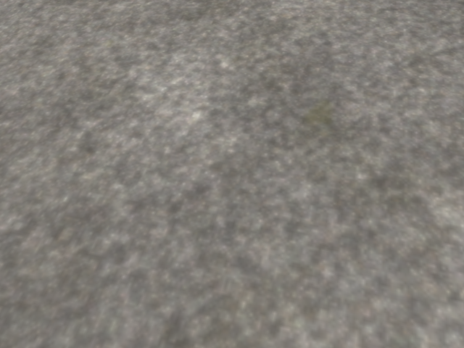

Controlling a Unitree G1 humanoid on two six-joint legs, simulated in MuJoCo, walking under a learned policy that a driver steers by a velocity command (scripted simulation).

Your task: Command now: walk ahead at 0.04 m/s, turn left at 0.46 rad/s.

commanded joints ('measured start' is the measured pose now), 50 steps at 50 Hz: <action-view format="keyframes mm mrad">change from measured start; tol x32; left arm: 1 -7 164 46 -56 0 10 9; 50 248 230 64 -35 -53 -22 -11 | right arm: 1 39 -26 -6 -72 -1 0 0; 50 -240 -37 -12 -49 -2 -163 44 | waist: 1 -11 -194 -140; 12 -6 180 -124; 30 21 112 -130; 33 59 -342 -144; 50 73 -169 17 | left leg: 1 -7 38 33 -101 31 -15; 12 280 373 -258 -878 369 296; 28 453 378 -9 -737 803 291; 34 -244 70 3 3 -176 26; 50 -55 50 -8 -615 408 -5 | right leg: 1 182 -214 160 -140 361 -215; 21 -201 -38 40 507 -409 83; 32 367 -175 251 -107 288 -119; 36 349 -269 506 -262 -432 -260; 50 236 -148 387 -252 -171 -217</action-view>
